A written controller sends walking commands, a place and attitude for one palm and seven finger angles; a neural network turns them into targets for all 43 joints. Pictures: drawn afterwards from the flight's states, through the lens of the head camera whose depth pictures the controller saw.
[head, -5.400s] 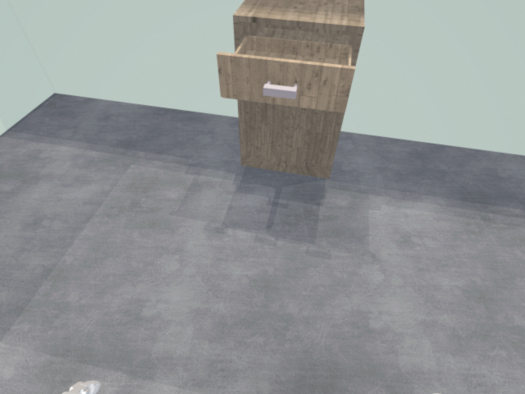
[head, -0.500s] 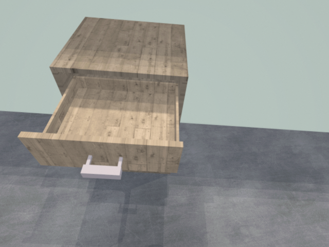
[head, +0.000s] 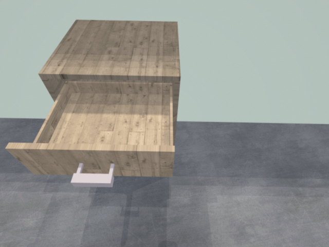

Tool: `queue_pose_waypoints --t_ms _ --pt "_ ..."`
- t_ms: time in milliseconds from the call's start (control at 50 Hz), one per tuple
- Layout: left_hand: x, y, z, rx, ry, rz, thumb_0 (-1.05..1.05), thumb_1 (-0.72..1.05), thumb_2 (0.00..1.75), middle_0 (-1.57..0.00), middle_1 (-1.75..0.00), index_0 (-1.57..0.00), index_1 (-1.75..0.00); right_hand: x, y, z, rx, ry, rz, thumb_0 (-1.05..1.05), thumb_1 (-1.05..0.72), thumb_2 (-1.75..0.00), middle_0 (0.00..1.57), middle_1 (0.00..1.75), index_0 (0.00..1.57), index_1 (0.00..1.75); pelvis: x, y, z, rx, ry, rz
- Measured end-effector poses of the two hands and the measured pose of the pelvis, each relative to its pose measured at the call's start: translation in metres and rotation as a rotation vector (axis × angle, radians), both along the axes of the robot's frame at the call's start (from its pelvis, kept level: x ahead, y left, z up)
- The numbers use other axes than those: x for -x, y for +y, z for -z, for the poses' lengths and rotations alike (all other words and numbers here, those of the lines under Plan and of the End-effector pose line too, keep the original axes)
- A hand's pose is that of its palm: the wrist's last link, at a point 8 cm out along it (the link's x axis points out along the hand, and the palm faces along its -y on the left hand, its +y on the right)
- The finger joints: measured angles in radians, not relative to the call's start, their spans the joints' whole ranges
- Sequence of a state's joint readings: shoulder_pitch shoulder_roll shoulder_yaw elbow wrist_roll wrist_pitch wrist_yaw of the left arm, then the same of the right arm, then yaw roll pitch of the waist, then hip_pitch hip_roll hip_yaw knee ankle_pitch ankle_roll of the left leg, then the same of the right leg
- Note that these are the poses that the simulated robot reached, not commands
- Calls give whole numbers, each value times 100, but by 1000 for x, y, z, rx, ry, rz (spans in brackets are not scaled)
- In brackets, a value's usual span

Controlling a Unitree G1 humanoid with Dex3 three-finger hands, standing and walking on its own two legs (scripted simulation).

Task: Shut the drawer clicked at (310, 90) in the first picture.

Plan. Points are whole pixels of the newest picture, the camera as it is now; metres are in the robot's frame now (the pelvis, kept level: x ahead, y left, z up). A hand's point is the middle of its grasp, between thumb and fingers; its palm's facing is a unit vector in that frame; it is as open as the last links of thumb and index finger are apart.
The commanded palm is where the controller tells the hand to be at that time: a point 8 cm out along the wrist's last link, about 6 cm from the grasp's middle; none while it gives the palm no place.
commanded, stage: come to a stop and stand still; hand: left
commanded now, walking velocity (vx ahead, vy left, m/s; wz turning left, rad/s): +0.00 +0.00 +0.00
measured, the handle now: (94, 173) +0.32 +0.23 -0.07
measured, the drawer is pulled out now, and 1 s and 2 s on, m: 0.30 0.30 0.29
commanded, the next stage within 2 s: look again from close up in 0.56 s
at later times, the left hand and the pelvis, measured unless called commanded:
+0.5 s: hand out of the picture +0.01 +0.21 -0.17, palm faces +0.01 -0.98 -0.20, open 7.4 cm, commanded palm none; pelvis +0.01 +0.03 +0.00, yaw +0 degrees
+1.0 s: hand out of the picture +0.05 +0.19 -0.17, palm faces +0.00 -0.98 -0.20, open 7.4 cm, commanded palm none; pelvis +0.03 +0.02 +0.01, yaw -1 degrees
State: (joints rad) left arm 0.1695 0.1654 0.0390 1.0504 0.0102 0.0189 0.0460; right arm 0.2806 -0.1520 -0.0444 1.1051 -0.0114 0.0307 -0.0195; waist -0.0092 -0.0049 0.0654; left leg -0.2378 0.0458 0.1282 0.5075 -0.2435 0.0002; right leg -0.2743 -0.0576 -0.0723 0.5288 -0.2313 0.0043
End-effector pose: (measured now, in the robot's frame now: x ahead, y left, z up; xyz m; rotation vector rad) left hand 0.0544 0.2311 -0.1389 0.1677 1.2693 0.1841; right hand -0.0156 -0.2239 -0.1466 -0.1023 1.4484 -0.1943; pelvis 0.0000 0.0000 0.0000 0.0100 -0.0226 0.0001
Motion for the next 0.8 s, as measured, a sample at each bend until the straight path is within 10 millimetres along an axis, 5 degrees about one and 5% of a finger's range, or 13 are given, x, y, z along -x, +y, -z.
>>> queue_pose_waypoints --t_ms 240,440,800 --pt "19 31 3 -10 -10 32 0 91 90 -20 -30 -20 -30 -37 20 -3 10 -168 -54 0 -90 -90 20 30 20 30 2 26 6 7 -1 -4" --pt "47 29 2 14 80 11 0 91 90 -20 -30 -19 -30 -63 23 -10 18 -196 -80 0 -91 -90 20 30 20 30 -10 31 0 5 5 5" --pt "25 13 4 42 94 24 0 92 90 -20 -30 -20 -30 -47 26 -9 4 -90 -49 0 -91 -90 20 30 20 30 -29 26 -4 4 1 10"
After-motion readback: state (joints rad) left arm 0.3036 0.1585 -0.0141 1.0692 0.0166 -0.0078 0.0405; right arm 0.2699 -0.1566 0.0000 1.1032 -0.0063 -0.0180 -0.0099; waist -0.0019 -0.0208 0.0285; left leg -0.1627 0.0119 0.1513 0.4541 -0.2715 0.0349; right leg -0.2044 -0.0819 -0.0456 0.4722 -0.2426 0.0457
